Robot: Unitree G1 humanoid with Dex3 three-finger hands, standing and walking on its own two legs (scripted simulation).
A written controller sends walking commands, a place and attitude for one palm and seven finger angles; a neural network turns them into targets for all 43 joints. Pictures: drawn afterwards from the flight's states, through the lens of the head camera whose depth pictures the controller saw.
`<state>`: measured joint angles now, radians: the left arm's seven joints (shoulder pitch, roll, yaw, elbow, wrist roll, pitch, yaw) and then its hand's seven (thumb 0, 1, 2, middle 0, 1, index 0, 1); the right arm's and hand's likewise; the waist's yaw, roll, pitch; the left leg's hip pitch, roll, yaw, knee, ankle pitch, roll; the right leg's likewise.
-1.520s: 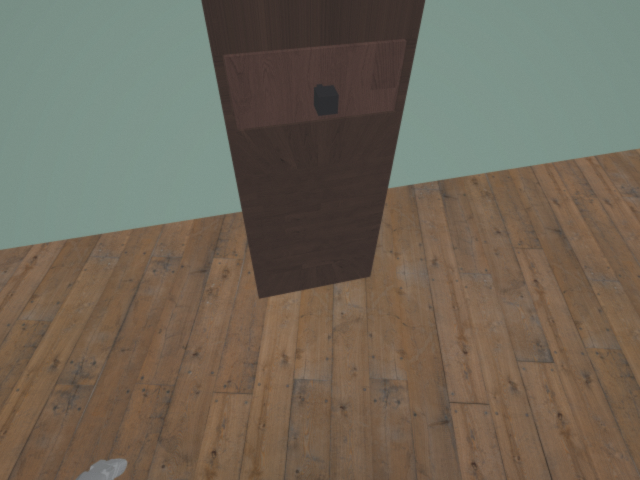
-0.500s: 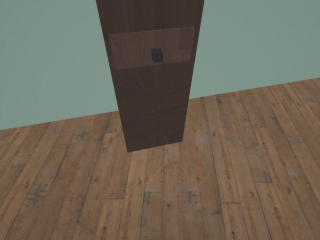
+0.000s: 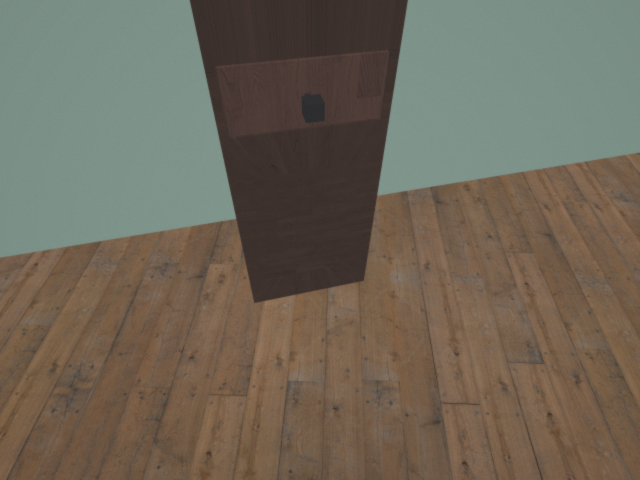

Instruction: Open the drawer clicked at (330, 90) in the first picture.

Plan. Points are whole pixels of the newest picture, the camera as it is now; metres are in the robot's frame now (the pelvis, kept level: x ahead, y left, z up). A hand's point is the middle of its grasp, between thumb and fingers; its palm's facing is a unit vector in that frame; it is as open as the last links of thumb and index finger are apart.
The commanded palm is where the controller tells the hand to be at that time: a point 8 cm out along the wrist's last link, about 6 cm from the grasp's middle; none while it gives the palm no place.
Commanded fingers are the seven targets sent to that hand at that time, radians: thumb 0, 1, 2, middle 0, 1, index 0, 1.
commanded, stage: walk to a spot facing it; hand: left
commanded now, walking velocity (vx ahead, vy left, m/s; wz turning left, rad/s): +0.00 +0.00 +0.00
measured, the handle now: (311, 104) +0.87 +0.08 +0.03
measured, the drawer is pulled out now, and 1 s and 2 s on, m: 0.00 0.00 0.00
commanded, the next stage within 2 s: none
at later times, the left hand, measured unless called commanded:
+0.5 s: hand out of the picture +0.05 +0.17 -0.18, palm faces -0.14 -0.96 -0.26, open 7.4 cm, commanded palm none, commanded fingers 0.00 0.90 0.90 -0.20 -0.30 -0.20 -0.30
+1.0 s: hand out of the picture +0.13 +0.22 -0.17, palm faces -0.40 -0.88 -0.24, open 7.4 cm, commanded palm none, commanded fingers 0.00 0.90 0.90 -0.20 -0.30 -0.20 -0.30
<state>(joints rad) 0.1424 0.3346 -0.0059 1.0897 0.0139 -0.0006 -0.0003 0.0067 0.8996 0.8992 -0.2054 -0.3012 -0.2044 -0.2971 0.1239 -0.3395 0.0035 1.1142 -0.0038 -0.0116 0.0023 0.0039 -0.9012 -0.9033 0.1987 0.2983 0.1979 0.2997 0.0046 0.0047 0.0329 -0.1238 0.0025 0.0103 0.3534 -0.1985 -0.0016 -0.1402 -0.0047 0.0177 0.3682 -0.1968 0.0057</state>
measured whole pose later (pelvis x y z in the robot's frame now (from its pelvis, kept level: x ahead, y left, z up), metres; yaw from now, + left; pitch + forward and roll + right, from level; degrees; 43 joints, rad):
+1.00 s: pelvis -0.04 +0.05 -0.01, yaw -30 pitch -1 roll -1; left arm 0.21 0.29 0.11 0.90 0.03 0.08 -0.03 0.01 0.90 0.90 -0.20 -0.30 -0.20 -0.30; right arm 0.21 -0.20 -0.03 0.90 -0.02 0.01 -0.03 0.00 -0.90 -0.90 0.20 0.30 0.20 0.30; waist 0.03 -0.04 0.04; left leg -0.17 0.04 0.09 0.47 -0.29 0.02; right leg -0.54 0.02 0.03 1.09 -0.36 0.07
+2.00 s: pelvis +0.10 -0.08 +0.00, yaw -68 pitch -1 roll -1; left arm 0.16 0.21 0.10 0.96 0.04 0.06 -0.05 0.01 0.91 0.90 -0.20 -0.30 -0.20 -0.30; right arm 0.45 -0.12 -0.03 1.05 -0.02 -0.07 -0.02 0.00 -0.91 -0.90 0.20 0.30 0.20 0.30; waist -0.03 -0.03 0.06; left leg -0.01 0.09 0.36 0.36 -0.32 0.01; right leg -0.63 -0.11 -0.08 0.98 -0.15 0.03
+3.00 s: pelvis +0.20 -0.37 -0.01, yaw -73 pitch +1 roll -1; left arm 0.18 0.17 0.07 0.98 0.02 0.04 0.02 0.01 0.90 0.90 -0.20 -0.30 -0.20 -0.30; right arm 0.27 -0.18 -0.06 1.01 -0.02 0.02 0.00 -0.01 -0.92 -0.90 0.20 0.30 0.20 0.30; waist -0.02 -0.01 0.03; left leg -0.31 -0.05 0.01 0.45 -0.15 0.07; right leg -0.44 -0.06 -0.01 0.92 -0.40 0.07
